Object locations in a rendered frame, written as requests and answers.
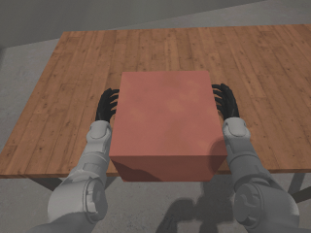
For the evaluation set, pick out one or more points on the table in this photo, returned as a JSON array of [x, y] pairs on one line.
[[267, 68]]

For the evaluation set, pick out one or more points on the carton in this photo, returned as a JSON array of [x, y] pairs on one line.
[[167, 128]]

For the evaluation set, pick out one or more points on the left robot forearm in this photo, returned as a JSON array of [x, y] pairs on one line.
[[94, 161]]

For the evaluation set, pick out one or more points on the right robot hand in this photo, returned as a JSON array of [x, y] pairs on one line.
[[228, 103]]

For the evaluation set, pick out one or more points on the robot left upper arm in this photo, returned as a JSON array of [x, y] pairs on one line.
[[75, 208]]

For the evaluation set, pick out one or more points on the left robot hand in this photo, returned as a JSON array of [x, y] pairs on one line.
[[105, 106]]

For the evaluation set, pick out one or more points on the right robot forearm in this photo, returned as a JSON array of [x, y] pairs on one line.
[[242, 159]]

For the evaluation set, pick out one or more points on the robot right upper arm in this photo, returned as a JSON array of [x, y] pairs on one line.
[[264, 209]]

